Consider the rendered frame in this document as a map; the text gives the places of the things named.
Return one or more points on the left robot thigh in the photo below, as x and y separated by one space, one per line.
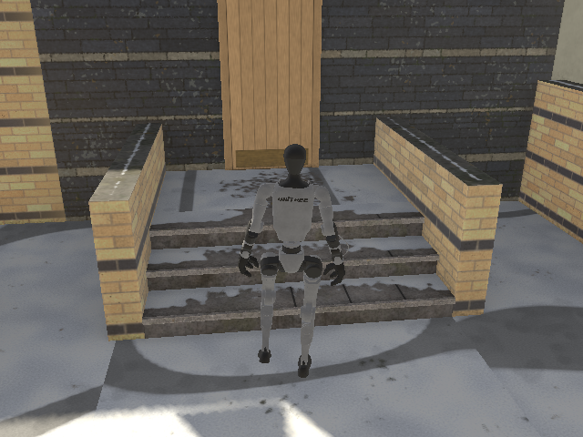
269 269

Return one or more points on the robot right hand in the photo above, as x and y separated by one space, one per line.
339 270

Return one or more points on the left robot upper arm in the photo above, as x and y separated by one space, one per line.
259 206

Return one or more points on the robot head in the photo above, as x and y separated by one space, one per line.
294 158

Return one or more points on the left robot forearm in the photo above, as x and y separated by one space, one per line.
248 242

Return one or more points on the robot left hand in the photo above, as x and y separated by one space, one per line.
247 262

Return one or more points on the right robot upper arm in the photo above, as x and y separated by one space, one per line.
325 207

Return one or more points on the right robot forearm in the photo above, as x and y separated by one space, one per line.
335 247

